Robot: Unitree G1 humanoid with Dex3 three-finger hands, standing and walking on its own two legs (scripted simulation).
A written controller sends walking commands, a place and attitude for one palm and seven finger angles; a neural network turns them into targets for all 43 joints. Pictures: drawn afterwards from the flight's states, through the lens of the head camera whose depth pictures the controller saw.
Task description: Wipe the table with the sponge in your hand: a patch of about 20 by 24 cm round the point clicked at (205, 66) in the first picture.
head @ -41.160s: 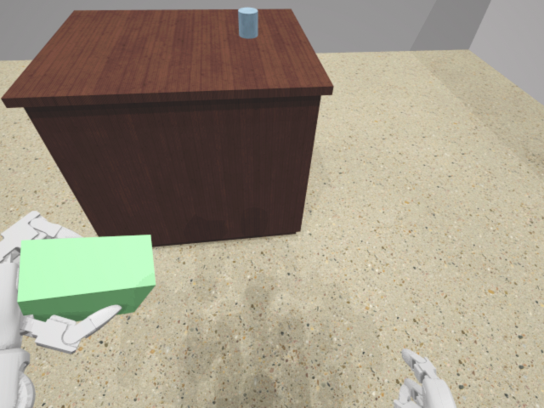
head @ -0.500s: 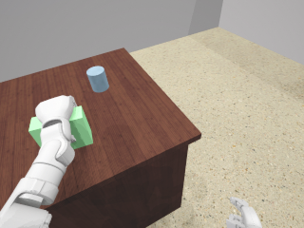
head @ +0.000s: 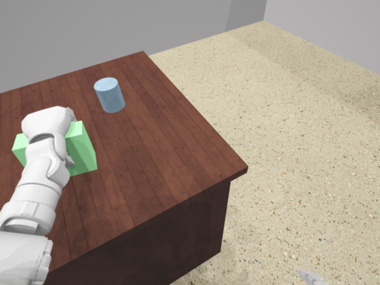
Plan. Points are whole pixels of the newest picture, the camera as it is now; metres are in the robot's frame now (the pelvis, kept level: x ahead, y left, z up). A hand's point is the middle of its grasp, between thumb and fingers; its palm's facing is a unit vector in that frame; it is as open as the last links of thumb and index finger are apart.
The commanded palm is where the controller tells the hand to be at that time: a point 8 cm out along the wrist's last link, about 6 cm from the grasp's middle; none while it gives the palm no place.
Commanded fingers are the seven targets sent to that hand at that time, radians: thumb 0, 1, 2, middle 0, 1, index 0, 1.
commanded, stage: slide back across to the first lane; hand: left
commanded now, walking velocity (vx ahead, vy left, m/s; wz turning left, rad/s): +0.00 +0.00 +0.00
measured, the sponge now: (62, 158) +0.37 +0.33 +0.06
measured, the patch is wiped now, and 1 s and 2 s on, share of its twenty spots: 1.00 1.00 1.00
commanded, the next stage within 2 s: wipe back along the first lane in 0.68 s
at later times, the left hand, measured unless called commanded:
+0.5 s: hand (27, 149) +0.36 +0.38 +0.11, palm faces -0.03 -0.03 -1.00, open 9.9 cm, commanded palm +0.33 +0.38 +0.17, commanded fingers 0.00 0.10 1.30 -1.20 -1.60 -1.20 -1.60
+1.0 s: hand (18, 157) +0.34 +0.39 +0.11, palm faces +0.00 -0.04 -1.00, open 9.9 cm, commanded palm +0.30 +0.38 +0.16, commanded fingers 0.00 0.10 1.30 -1.20 -1.60 -1.20 -1.60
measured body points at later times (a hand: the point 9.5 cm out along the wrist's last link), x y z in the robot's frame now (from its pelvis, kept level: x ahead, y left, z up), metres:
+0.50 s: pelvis +0.01 +0.02 +0.00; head +0.03 +0.00 +0.45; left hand +0.35 +0.37 +0.17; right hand +0.18 -0.23 -0.12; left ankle -0.03 +0.11 -0.74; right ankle -0.01 -0.08 -0.74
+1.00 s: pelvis +0.01 +0.05 +0.00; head +0.04 +0.02 +0.45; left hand +0.33 +0.39 +0.16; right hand +0.20 -0.18 -0.12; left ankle -0.03 +0.11 -0.74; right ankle -0.01 -0.08 -0.74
